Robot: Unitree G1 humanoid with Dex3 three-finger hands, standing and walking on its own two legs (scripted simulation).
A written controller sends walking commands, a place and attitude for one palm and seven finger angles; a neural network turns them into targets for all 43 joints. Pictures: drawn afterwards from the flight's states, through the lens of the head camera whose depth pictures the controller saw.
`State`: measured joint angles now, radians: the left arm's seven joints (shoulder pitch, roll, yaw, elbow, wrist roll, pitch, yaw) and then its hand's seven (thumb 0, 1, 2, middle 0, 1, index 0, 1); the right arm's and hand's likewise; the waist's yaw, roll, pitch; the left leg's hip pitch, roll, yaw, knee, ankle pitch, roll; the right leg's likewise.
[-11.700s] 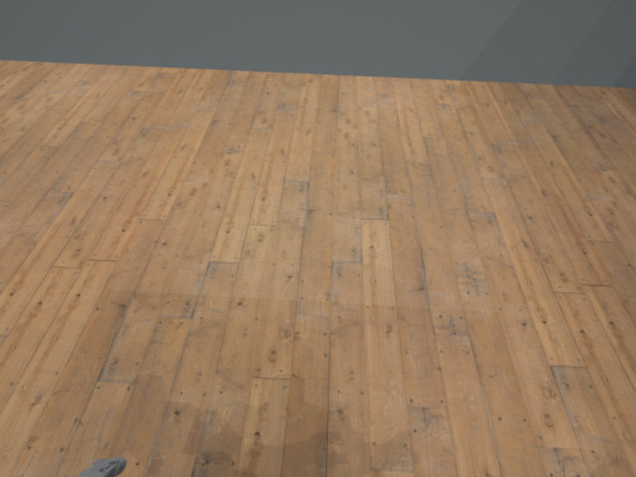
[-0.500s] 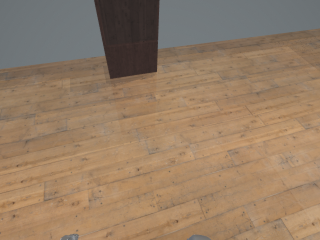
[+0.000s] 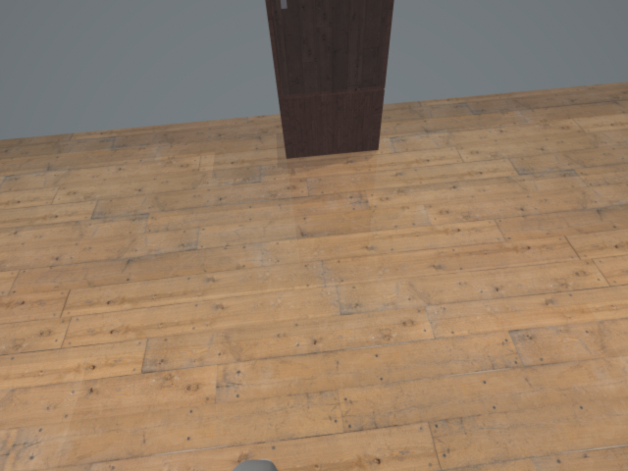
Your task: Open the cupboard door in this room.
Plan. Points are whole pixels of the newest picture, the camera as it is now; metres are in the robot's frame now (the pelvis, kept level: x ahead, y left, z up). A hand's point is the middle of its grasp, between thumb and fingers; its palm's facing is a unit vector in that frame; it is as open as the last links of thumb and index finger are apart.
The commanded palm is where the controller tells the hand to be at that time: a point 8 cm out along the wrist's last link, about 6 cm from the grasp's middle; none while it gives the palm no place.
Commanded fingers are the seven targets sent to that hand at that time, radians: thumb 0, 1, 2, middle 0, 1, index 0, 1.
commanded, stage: stand and wait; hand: left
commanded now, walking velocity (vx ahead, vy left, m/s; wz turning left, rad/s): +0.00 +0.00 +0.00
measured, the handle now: out of the picture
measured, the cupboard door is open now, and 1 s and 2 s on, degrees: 0 0 0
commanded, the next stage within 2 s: turn or walk to find it in 0.02 s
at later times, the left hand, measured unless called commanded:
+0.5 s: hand out of the picture +0.06 +0.21 -0.16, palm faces +0.19 -0.94 -0.28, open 7.4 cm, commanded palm none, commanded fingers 0.00 0.90 0.90 -0.20 -0.30 -0.20 -0.30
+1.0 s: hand out of the picture -0.02 +0.19 -0.18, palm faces +0.20 -0.96 -0.21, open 7.4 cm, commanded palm none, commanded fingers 0.00 0.90 0.90 -0.20 -0.30 -0.20 -0.30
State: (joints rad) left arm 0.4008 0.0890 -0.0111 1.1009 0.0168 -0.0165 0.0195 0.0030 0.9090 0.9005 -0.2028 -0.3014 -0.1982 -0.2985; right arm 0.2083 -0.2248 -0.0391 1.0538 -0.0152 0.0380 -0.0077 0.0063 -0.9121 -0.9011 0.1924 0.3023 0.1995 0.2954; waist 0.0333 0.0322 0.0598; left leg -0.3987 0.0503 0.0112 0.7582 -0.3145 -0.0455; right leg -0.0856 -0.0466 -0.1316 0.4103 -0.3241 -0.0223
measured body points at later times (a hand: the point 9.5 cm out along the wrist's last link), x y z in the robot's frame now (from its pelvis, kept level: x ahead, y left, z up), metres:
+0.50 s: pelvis +0.01 +0.00 -0.01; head +0.03 -0.02 +0.44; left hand +0.05 +0.26 -0.14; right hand +0.12 -0.24 -0.17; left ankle -0.02 +0.13 -0.68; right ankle +0.00 -0.11 -0.74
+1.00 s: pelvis +0.01 +0.02 +0.00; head +0.02 +0.01 +0.44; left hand -0.03 +0.24 -0.16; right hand +0.09 -0.20 -0.17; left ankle +0.00 +0.14 -0.74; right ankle +0.01 -0.11 -0.74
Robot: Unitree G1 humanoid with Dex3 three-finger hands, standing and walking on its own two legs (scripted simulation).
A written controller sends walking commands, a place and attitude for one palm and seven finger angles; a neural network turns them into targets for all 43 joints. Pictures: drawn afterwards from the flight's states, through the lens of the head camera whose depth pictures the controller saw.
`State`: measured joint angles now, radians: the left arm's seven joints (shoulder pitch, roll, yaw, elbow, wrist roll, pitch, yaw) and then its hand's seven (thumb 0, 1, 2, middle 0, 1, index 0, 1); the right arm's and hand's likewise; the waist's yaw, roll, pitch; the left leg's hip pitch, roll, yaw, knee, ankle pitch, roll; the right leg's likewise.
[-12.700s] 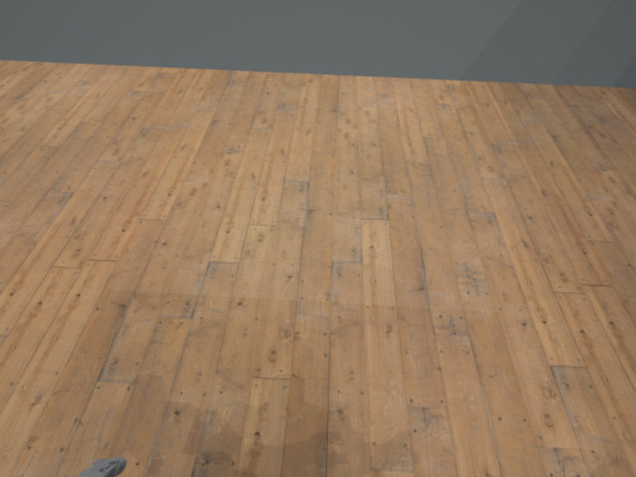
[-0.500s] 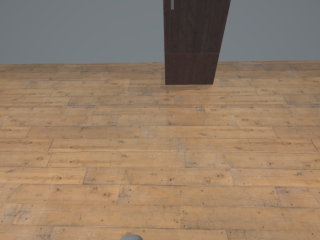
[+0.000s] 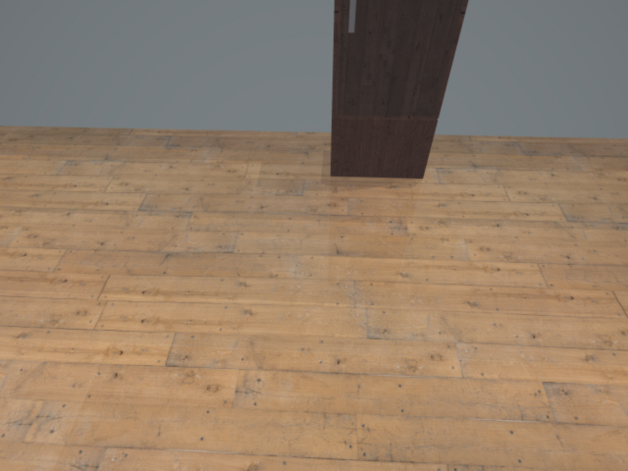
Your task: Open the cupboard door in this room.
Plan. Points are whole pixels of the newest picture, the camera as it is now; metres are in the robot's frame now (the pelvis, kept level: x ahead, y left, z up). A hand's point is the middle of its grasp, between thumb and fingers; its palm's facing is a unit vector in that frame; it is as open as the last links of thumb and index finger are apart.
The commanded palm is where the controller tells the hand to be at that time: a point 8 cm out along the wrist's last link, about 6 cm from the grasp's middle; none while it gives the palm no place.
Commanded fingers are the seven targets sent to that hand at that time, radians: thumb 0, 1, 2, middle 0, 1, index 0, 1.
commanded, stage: turn or walk to find it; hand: left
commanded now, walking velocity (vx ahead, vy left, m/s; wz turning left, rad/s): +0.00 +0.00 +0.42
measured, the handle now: (352, 9) +1.54 -0.03 +0.02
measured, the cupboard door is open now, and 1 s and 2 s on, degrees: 0 0 0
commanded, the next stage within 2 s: stand and wait in 0.92 s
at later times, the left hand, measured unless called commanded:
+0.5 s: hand out of the picture +0.14 +0.19 -0.16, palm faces -0.02 -0.98 -0.21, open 7.3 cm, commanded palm none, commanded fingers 0.00 0.90 0.90 -0.20 -0.30 -0.20 -0.30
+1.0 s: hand (250, 405) +0.25 +0.13 -0.17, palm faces +0.14 -0.97 -0.21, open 7.2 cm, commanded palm none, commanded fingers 0.00 0.90 0.90 -0.20 -0.30 -0.20 -0.30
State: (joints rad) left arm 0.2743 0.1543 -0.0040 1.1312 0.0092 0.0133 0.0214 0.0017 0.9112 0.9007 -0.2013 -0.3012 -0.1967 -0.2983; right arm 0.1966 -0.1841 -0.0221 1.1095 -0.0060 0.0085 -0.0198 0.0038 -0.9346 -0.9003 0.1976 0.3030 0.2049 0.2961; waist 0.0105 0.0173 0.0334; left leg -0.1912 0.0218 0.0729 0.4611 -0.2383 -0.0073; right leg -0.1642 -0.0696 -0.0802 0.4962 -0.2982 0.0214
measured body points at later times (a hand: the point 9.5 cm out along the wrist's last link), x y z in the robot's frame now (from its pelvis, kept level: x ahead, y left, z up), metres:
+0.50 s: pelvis +0.09 +0.00 +0.00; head +0.12 -0.02 +0.45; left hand +0.15 +0.24 -0.15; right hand -0.04 -0.20 -0.15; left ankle +0.01 +0.12 -0.74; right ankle +0.11 -0.12 -0.69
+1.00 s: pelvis +0.29 -0.05 +0.00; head +0.32 -0.05 +0.45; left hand +0.25 +0.18 -0.16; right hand +0.44 -0.28 -0.14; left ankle +0.39 +0.09 -0.71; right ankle +0.22 -0.14 -0.74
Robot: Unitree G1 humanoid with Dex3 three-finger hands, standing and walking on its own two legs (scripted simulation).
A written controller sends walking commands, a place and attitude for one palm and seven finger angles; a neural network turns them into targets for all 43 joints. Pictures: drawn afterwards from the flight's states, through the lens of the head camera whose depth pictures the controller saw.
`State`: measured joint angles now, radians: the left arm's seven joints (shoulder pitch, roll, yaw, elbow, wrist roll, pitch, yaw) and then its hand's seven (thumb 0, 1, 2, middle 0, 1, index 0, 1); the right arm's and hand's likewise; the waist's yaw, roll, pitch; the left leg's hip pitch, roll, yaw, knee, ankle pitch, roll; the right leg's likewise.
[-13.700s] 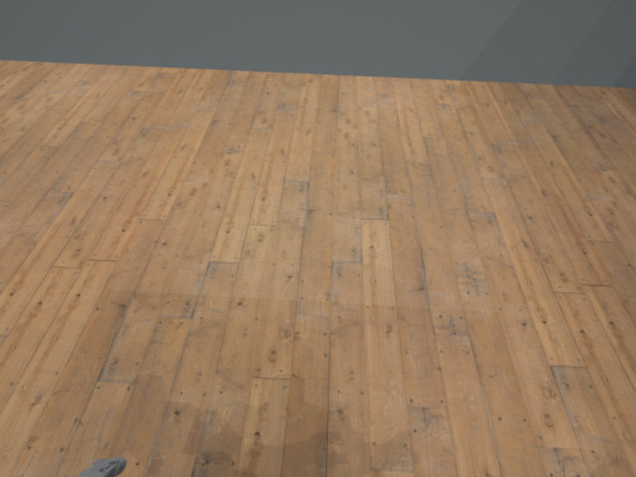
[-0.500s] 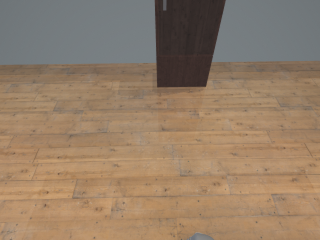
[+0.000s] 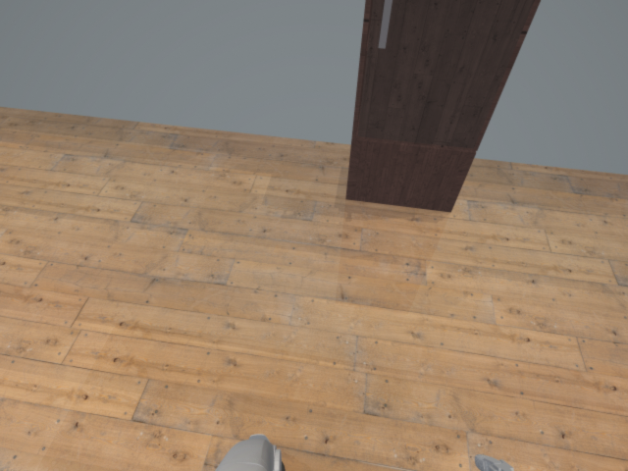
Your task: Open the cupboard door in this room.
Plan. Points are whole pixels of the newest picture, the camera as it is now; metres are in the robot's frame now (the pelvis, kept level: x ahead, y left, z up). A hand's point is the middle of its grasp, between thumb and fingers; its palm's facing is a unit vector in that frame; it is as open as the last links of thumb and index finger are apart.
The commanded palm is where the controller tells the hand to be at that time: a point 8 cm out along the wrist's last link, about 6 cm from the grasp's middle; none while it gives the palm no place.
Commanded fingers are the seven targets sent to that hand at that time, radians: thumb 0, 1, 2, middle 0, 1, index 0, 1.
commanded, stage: stand and wait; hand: left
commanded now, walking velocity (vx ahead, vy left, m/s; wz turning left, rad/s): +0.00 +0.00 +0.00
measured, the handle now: (385, 20) +1.25 -0.09 +0.02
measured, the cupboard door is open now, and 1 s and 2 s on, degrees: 0 0 0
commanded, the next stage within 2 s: look at it before walking up in 0.94 s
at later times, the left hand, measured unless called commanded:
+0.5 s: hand out of the picture +0.10 +0.16 -0.17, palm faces +0.05 -0.98 -0.21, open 7.3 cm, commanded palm none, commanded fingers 0.00 0.90 0.90 -0.20 -0.30 -0.20 -0.30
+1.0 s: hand out of the picture +0.11 +0.12 -0.17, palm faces +0.07 -0.98 -0.18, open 7.3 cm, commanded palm none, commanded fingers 0.00 0.90 0.90 -0.20 -0.30 -0.20 -0.30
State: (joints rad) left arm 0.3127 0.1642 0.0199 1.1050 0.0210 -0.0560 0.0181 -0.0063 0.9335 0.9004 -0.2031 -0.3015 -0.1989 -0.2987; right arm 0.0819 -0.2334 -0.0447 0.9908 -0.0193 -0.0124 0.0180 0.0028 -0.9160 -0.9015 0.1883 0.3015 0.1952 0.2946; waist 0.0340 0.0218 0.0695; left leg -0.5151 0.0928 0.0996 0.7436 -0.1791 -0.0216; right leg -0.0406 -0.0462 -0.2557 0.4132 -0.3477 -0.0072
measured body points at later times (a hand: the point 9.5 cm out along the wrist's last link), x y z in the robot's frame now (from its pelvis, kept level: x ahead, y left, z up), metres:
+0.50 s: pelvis +0.10 -0.01 +0.00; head +0.09 -0.02 +0.45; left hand +0.10 +0.22 -0.15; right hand +0.15 -0.24 -0.16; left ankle +0.12 +0.11 -0.74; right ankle +0.09 -0.13 -0.74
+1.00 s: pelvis +0.13 -0.04 +0.01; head +0.14 -0.05 +0.45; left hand +0.11 +0.17 -0.15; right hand +0.11 -0.24 -0.16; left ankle +0.12 +0.11 -0.74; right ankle +0.09 -0.13 -0.74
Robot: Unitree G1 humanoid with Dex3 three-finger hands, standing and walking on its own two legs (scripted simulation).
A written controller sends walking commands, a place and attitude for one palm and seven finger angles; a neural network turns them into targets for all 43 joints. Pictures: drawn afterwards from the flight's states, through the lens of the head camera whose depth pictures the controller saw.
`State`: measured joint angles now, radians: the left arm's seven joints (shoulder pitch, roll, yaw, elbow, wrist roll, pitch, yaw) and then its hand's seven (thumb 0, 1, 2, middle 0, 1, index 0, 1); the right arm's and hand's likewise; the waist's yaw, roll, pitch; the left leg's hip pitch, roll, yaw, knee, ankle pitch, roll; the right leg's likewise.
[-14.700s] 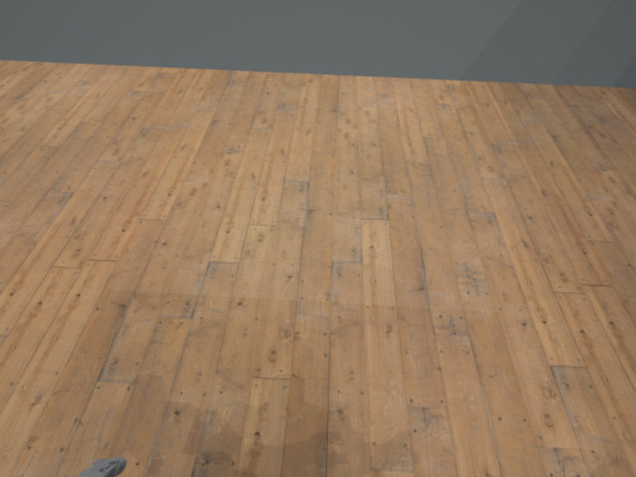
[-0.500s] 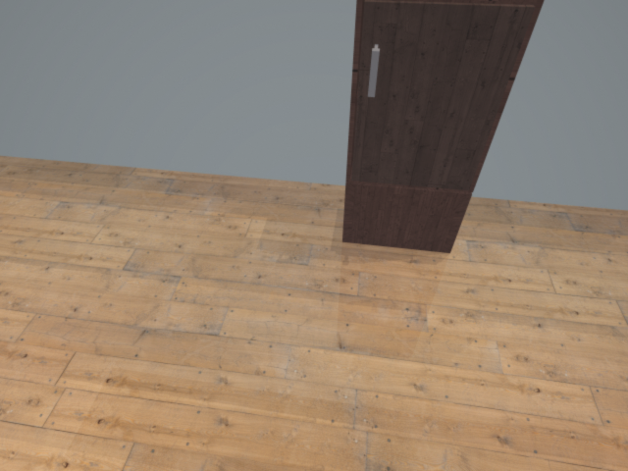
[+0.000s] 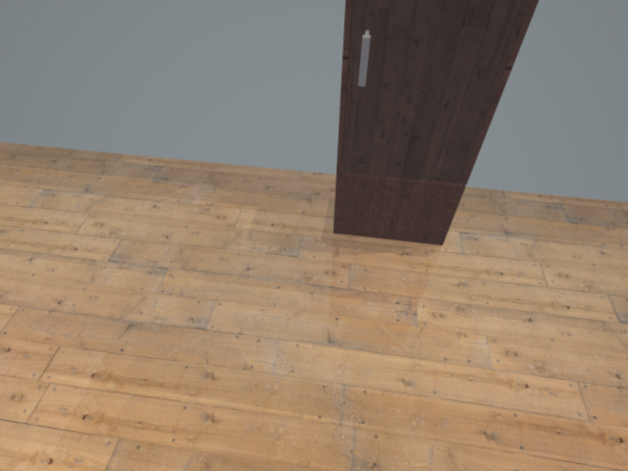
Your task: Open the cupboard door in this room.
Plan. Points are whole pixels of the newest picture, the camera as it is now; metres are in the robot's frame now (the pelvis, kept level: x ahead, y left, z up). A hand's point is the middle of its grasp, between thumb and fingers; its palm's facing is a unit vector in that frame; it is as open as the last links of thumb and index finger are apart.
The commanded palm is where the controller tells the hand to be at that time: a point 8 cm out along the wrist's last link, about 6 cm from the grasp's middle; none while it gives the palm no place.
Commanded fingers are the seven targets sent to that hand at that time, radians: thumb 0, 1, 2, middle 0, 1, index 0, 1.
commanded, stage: look at it before walking up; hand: left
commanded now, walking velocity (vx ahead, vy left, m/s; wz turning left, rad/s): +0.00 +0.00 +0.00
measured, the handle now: (364, 58) +1.12 -0.07 +0.02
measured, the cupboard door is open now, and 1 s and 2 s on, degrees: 0 0 0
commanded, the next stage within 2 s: walk to a spot facing it in 0.54 s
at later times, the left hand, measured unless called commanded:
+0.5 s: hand out of the picture -0.01 +0.18 -0.18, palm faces +0.04 -0.98 -0.19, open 7.4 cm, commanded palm none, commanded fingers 0.00 0.90 0.90 -0.20 -0.30 -0.20 -0.30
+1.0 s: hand out of the picture +0.04 +0.22 -0.18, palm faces -0.10 -0.96 -0.26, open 7.4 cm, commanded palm none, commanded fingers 0.00 0.90 0.90 -0.20 -0.30 -0.20 -0.30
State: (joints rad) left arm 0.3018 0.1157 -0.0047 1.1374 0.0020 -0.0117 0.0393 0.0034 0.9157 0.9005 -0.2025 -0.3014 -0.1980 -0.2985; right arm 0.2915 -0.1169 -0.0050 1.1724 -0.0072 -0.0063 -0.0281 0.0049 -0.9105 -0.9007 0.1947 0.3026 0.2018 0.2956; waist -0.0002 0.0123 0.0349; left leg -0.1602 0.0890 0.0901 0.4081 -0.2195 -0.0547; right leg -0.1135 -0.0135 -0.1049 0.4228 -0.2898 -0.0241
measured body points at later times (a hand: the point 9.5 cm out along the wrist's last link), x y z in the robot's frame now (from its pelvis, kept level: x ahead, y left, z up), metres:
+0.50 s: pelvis +0.00 +0.01 +0.00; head +0.01 +0.01 +0.45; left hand -0.01 +0.24 -0.16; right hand +0.01 -0.21 -0.16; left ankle +0.00 +0.15 -0.74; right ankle -0.04 -0.09 -0.74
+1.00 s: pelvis -0.02 +0.02 -0.02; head +0.02 -0.01 +0.43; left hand +0.05 +0.27 -0.16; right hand +0.00 -0.23 -0.18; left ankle +0.00 +0.15 -0.74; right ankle -0.05 -0.08 -0.73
